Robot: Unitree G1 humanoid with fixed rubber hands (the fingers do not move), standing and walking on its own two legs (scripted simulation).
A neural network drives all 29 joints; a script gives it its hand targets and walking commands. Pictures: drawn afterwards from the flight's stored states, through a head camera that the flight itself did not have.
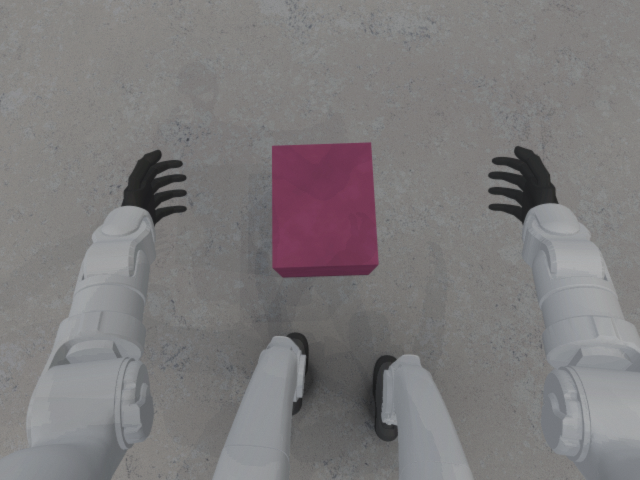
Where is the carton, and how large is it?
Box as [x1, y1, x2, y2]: [272, 142, 378, 277]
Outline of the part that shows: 370,142 272,146 272,267 283,277 368,274 378,264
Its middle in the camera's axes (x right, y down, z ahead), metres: +0.01 -0.05 +1.00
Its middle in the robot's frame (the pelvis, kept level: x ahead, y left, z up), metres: +0.54 +0.06 -0.58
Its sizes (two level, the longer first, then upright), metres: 0.296 0.239 0.214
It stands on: the floor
